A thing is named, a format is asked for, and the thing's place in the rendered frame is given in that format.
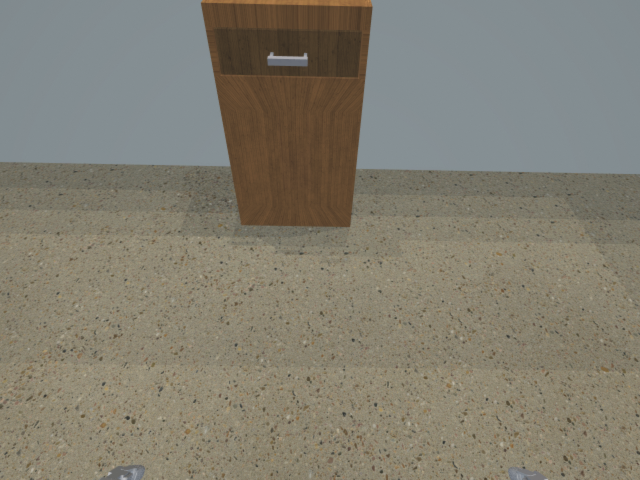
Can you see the handle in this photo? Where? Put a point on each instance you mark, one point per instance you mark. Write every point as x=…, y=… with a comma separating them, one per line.
x=287, y=60

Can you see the drawer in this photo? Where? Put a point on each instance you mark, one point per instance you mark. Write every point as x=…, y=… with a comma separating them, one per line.
x=331, y=53

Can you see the cabinet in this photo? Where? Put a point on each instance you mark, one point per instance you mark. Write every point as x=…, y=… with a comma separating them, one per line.
x=292, y=140

